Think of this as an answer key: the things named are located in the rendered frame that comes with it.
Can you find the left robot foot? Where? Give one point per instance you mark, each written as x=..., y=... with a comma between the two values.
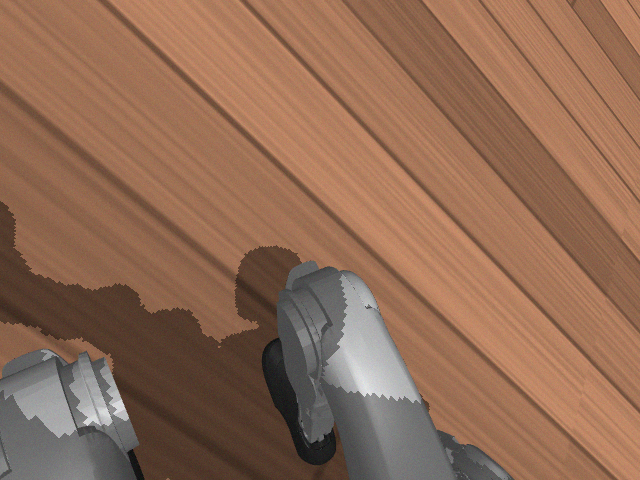
x=135, y=465

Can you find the right robot hand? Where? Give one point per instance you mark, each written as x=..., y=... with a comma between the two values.
x=471, y=463

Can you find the right robot foot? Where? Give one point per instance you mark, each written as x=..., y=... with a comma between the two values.
x=284, y=399

